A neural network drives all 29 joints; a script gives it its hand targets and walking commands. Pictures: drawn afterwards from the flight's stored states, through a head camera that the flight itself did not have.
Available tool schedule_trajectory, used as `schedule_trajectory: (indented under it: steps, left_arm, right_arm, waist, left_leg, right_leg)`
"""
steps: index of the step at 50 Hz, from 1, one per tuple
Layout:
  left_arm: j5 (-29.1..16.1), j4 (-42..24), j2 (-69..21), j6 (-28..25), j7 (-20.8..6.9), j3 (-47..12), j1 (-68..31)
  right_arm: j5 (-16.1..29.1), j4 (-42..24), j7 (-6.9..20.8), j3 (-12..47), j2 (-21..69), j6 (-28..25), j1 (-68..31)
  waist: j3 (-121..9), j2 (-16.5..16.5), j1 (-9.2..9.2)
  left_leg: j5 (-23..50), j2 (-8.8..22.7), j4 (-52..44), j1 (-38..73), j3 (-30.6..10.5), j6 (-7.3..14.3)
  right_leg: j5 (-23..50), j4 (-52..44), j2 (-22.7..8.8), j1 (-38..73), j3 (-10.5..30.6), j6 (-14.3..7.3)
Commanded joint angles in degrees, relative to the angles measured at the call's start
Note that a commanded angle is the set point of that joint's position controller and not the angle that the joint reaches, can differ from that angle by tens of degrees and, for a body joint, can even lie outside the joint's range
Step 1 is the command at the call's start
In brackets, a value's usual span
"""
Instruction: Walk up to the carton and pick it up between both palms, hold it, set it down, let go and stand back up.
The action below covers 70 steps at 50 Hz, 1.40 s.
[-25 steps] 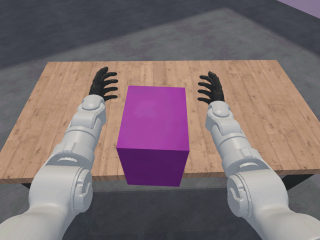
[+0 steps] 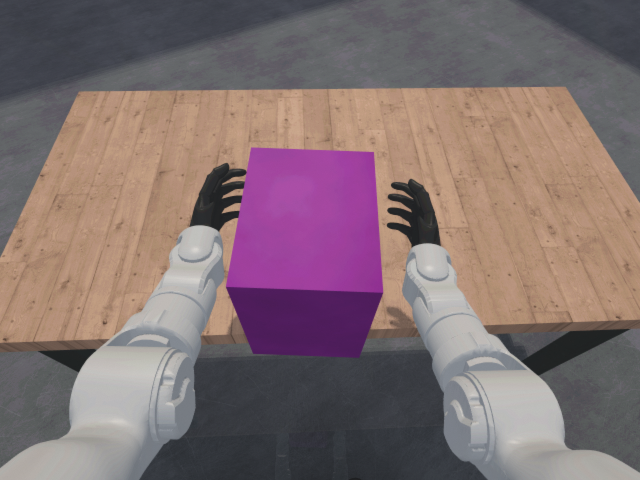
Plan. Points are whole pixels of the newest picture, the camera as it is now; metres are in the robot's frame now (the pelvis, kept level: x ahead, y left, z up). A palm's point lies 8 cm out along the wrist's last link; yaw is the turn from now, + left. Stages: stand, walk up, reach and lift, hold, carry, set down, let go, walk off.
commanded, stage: reach and lift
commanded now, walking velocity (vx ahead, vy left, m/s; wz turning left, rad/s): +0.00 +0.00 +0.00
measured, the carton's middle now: (309, 260) +0.41 -0.01 -0.03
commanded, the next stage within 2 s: none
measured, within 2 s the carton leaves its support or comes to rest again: leaves its support in 1.66 s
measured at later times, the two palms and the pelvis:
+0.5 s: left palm (213, 228) +0.43 +0.12 +0.03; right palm (409, 240) +0.41 -0.15 +0.01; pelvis +0.01 +0.00 +0.00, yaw +1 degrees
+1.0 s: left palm (220, 231) +0.43 +0.11 +0.03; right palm (409, 240) +0.41 -0.15 +0.01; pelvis +0.02 +0.00 +0.00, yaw +2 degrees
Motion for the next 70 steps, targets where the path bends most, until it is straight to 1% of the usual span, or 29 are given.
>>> schedule_trajectory:
  steps: [1,4,7,11,17,19,21,24,26,27,28,29,31,33,35,37,40,42,44,49,51,53,57,58,60,64,70]
  left_arm:
    - [0.11,-5.54,3.95,-2.90,0.13,0.01,-19.04]
    - [0.49,-6.65,4.04,-3.82,0.37,0.13,-19.26]
    - [1.20,-6.81,3.09,-4.20,0.39,-0.07,-17.93]
    - [2.35,-7.96,2.17,-4.43,0.41,0.47,-16.89]
    - [4.33,-10.12,0.14,-4.59,0.18,1.45,-15.80]
    - [5.25,-10.34,-0.93,-4.61,0.11,2.03,-15.16]
    - [6.07,-10.58,-2.09,-4.54,0.02,2.23,-15.24]
    - [7.98,-11.45,-5.18,-4.47,-0.64,3.02,-15.44]
    - [10.76,-11.94,-9.29,-4.41,-1.34,4.28,-15.51]
    - [12.59,-12.57,-11.91,-4.37,-1.78,5.08,-15.37]
    - [14.71,-12.41,-15.72,-4.24,-2.46,5.87,-15.34]
    - [17.05,-12.76,-20.59,-4.17,-3.49,6.55,-15.36]
    - [20.72,-12.66,-29.97,-4.31,-5.39,5.66,-15.13]
    - [22.85,-12.86,-33.73,-4.25,-6.00,5.04,-14.09]
    - [24.71,-13.04,-35.10,-3.80,-6.07,5.96,-13.79]
    - [25.56,-13.15,-35.10,-3.30,-6.18,6.73,-14.03]
    - [26.18,-13.48,-35.43,-2.94,-6.35,7.71,-14.52]
    - [26.42,-13.04,-35.80,-3.13,-6.41,8.27,-14.60]
    - [26.71,-12.72,-36.13,-3.44,-6.40,8.71,-14.51]
    - [27.24,-11.51,-35.74,-3.88,-5.85,9.62,-15.07]
    - [27.26,-11.28,-35.71,-3.81,-5.62,9.79,-15.09]
    - [27.19,-11.36,-35.43,-3.77,-5.28,9.71,-15.65]
    - [27.42,-10.77,-35.41,-3.52,-4.86,9.63,-16.50]
    - [27.33,-10.46,-35.33,-3.55,-4.82,9.49,-16.60]
    - [27.19,-10.32,-35.27,-3.32,-4.62,9.12,-16.74]
    - [26.49,-10.01,-35.47,-2.89,-4.34,7.95,-17.94]
    - [24.66,-8.84,-35.15,-2.43,-4.26,6.40,-19.43]
  right_arm:
    - [-0.67,-6.87,0.20,-0.30,-3.12,-3.05,-18.10]
    - [-1.48,-6.18,0.23,-1.13,-3.16,-4.09,-17.50]
    - [-1.43,-4.70,0.58,-1.43,-2.58,-4.76,-16.62]
    - [-1.75,-4.59,0.82,-1.76,-2.27,-5.57,-16.17]
    - [-3.34,-5.86,1.04,-3.20,-1.20,-6.26,-15.48]
    - [-4.33,-6.07,1.05,-3.54,-0.30,-6.46,-15.09]
    - [-5.49,-6.13,1.08,-4.49,0.48,-6.45,-14.68]
    - [-8.21,-6.48,1.49,-6.30,3.03,-6.49,-14.59]
    - [-11.14,-7.43,2.28,-8.13,6.66,-6.70,-15.49]
    - [-13.45,-8.02,2.86,-9.65,8.77,-6.87,-15.75]
    - [-15.98,-8.70,3.77,-10.74,12.16,-6.99,-16.81]
    - [-18.75,-9.56,5.07,-11.83,16.70,-7.02,-17.86]
    - [-23.17,-10.79,7.91,-11.68,25.41,-7.14,-19.52]
    - [-25.43,-11.17,9.33,-11.87,27.81,-7.24,-19.02]
    - [-26.83,-10.91,9.61,-12.45,28.69,-6.94,-17.87]
    - [-27.72,-11.19,9.49,-12.82,28.90,-6.51,-17.17]
    - [-28.45,-11.80,9.09,-13.52,29.77,-6.40,-16.74]
    - [-28.72,-12.04,8.83,-13.36,30.44,-6.77,-16.54]
    - [-28.85,-11.54,8.53,-13.47,30.63,-7.26,-16.12]
    - [-29.46,-9.62,7.93,-14.45,30.47,-7.78,-15.23]
    - [-29.41,-9.14,7.88,-14.88,30.31,-7.76,-15.10]
    - [-29.52,-9.04,7.86,-14.92,30.38,-7.65,-15.42]
    - [-29.71,-8.13,7.79,-15.52,30.13,-7.36,-15.31]
    - [-29.40,-8.04,7.76,-15.19,30.35,-7.37,-15.32]
    - [-29.08,-7.87,7.72,-15.06,30.20,-7.25,-15.51]
    - [-28.11,-7.76,7.82,-13.96,30.29,-6.83,-16.57]
    - [-26.64,-7.33,7.76,-11.66,30.25,-5.78,-17.76]
  waist:
    - [-30.30,-1.23,-0.49]
    - [-32.52,-1.31,-1.16]
    - [-32.48,-0.15,-1.08]
    - [-33.35,0.11,-1.04]
    - [-33.93,0.06,-1.28]
    - [-33.51,-0.59,-1.24]
    - [-32.70,-0.57,-1.56]
    - [-32.29,-0.45,-2.27]
    - [-32.83,0.17,-2.25]
    - [-33.69,0.26,-2.47]
    - [-33.73,0.18,-2.45]
    - [-34.22,0.82,-2.34]
    - [-35.38,0.98,-2.11]
    - [-35.57,0.84,-2.11]
    - [-34.46,0.35,-2.04]
    - [-32.69,-0.10,-1.79]
    - [-32.24,-1.17,-1.40]
    - [-33.09,-1.90,-1.29]
    - [-33.22,-1.85,-1.18]
    - [-31.87,-1.66,-1.04]
    - [-31.48,-1.10,-0.86]
    - [-31.58,-1.37,-0.71]
    - [-31.36,-0.69,-0.52]
    - [-31.28,-0.95,-0.44]
    - [-32.14,-0.29,-0.44]
    - [-33.65,0.02,-0.43]
    - [-35.54,-0.43,-0.70]
  left_leg:
    - [22.15,-1.16,3.74,12.53,1.07,-4.46]
    - [24.06,-1.15,4.04,13.61,1.00,-4.57]
    - [25.92,-1.10,4.28,14.19,0.86,-5.06]
    - [29.01,-1.01,4.46,15.55,0.68,-5.49]
    - [30.52,-1.06,3.71,16.09,0.75,-5.57]
    - [30.64,-1.08,3.17,16.24,0.65,-5.32]
    - [30.75,-1.11,2.66,16.28,0.72,-5.27]
    - [31.20,-1.20,2.02,16.94,0.63,-5.07]
    - [32.13,-1.16,1.31,17.77,0.62,-4.96]
    - [33.16,-1.16,0.74,18.57,0.50,-4.84]
    - [34.04,-1.10,0.13,19.23,0.38,-4.65]
    - [34.93,-1.20,-0.63,20.09,0.31,-4.32]
    - [37.26,-0.86,-2.22,22.08,0.11,-3.82]
    - [38.90,-0.60,-3.30,23.93,0.02,-3.81]
    - [36.87,-0.55,-4.76,23.37,0.17,-3.67]
    - [33.11,-0.46,-6.59,21.16,0.40,-2.84]
    - [30.64,-0.46,-8.49,18.68,1.00,-1.86]
    - [31.20,-0.51,-9.30,17.87,1.35,-1.38]
    - [31.86,-0.60,-9.88,17.03,1.49,-1.23]
    - [30.45,-0.52,-10.73,15.57,1.55,-0.75]
    - [29.73,-0.39,-10.81,15.68,1.54,-0.64]
    - [29.42,-0.20,-10.84,15.81,1.47,-0.45]
    - [29.15,-0.10,-10.60,16.50,1.59,-0.57]
    - [29.22,-0.03,-10.38,16.55,1.55,-0.47]
    - [29.99,-0.03,-9.97,17.13,1.56,-0.62]
    - [30.38,0.08,-9.11,18.16,1.42,-0.81]
    - [30.81,-0.03,-8.09,18.61,1.31,-1.00]
  right_leg:
    - [10.04,3.24,1.08,16.21,0.40,-1.04]
    - [11.01,3.13,0.92,14.73,0.40,-1.10]
    - [11.34,2.73,1.01,13.96,0.45,-1.32]
    - [12.99,2.12,1.15,13.45,0.44,-1.50]
    - [14.11,0.89,0.99,14.02,0.46,-1.58]
    - [14.30,0.36,1.03,14.30,0.19,-1.49]
    - [14.57,-0.20,0.93,14.31,0.19,-1.46]
    - [14.47,-1.37,0.85,14.46,-0.07,-1.58]
    - [14.71,-2.54,0.87,14.65,-0.29,-1.79]
    - [14.91,-3.44,0.89,14.74,-0.61,-1.85]
    - [15.03,-4.61,0.99,14.57,-0.88,-1.99]
    - [15.14,-5.95,0.98,14.10,-1.21,-2.07]
    - [15.68,-8.45,1.18,12.82,-1.87,-2.26]
    - [16.56,-10.15,1.25,12.00,-2.15,-2.48]
    - [16.06,-11.40,1.34,13.19,-2.23,-2.53]
    - [14.79,-11.92,1.10,14.37,-2.15,-2.35]
    - [15.52,-11.87,0.65,16.56,-2.10,-2.01]
    - [17.84,-11.63,0.42,17.88,-1.87,-1.64]
    - [19.52,-11.56,0.39,19.40,-1.62,-1.59]
    - [19.10,-11.82,0.18,19.13,-1.22,-1.71]
    - [17.39,-12.22,0.14,18.27,-1.27,-2.00]
    - [16.70,-12.29,0.16,16.93,-1.36,-1.94]
    - [14.86,-12.94,0.16,15.17,-1.52,-2.28]
    - [14.89,-12.88,0.19,14.84,-1.50,-2.28]
    - [15.02,-12.72,0.26,14.52,-1.45,-2.39]
    - [14.17,-12.43,0.45,13.18,-1.58,-2.69]
    - [15.23,-11.49,0.66,13.62,-1.69,-2.65]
